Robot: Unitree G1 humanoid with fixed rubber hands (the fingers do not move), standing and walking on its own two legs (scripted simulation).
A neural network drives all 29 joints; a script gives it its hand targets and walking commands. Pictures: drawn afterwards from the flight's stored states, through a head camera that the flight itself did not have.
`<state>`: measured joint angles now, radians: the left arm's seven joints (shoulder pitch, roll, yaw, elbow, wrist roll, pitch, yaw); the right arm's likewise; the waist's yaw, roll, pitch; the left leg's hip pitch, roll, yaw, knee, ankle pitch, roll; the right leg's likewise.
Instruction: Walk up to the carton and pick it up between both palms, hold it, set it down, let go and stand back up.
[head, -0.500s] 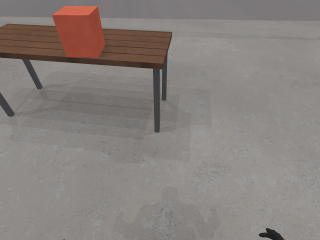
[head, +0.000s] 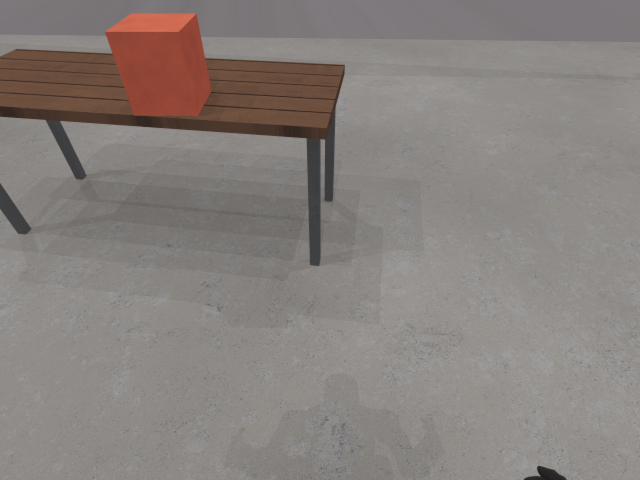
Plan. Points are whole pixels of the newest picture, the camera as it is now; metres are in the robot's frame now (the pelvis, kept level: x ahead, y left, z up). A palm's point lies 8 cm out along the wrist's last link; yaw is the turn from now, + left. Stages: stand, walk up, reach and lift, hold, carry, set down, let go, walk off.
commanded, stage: walk up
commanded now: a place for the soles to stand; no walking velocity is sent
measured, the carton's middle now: (164, 65) +1.34 +0.50 +0.03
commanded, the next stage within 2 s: none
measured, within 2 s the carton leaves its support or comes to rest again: neither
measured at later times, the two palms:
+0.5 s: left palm out of the picture +0.15 +0.50 -0.08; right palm out of the picture +0.17 -0.17 -0.05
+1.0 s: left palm out of the picture +0.22 +0.66 -0.08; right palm (334, 379) +0.32 -0.01 -0.09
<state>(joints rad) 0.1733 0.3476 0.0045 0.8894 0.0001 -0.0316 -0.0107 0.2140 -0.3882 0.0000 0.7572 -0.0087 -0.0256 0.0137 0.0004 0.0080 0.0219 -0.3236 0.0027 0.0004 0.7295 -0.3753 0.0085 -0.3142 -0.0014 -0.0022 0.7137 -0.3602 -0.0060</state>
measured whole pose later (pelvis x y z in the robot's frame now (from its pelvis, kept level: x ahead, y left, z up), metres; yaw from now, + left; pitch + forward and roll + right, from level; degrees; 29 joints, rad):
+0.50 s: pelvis +0.09 +0.16 +0.01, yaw +0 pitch -5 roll -4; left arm 0.30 0.48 0.06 0.89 0.00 -0.07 0.01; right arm 0.30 -0.44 -0.04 0.76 -0.02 -0.02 0.08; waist 0.00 0.02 0.03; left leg -0.24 -0.01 0.10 0.65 -0.36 -0.03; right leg -0.36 -0.01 0.07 1.12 -0.31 -0.02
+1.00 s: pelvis +0.20 +0.31 -0.01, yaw -1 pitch -2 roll -4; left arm 0.37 0.45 0.06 0.89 0.00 -0.07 0.05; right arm 0.18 -0.48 -0.04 0.75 -0.02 0.01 0.09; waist 0.02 0.10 0.07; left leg -0.58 0.12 -0.05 0.97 -0.41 -0.01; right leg -0.26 -0.08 0.03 0.66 -0.39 -0.04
